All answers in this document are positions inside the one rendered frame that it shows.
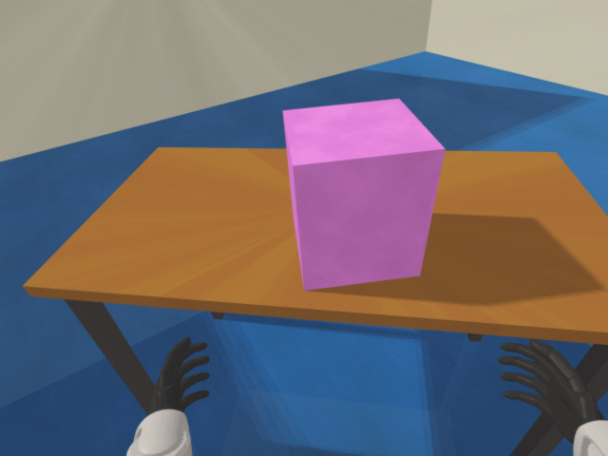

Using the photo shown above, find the right robot hand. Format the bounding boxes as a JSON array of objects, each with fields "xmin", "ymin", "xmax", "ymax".
[{"xmin": 498, "ymin": 338, "xmax": 606, "ymax": 444}]

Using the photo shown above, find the carton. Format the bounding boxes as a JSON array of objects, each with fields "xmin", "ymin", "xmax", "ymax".
[{"xmin": 282, "ymin": 99, "xmax": 445, "ymax": 291}]

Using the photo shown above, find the table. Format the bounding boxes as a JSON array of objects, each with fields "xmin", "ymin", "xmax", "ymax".
[{"xmin": 23, "ymin": 147, "xmax": 608, "ymax": 456}]

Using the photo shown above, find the left robot forearm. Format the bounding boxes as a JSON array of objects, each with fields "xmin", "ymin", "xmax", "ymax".
[{"xmin": 126, "ymin": 409, "xmax": 193, "ymax": 456}]

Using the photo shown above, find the left robot hand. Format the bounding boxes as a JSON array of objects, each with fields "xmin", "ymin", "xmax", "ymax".
[{"xmin": 149, "ymin": 337, "xmax": 210, "ymax": 415}]

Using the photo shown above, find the right robot forearm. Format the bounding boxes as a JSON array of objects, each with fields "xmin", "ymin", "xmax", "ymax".
[{"xmin": 573, "ymin": 420, "xmax": 608, "ymax": 456}]

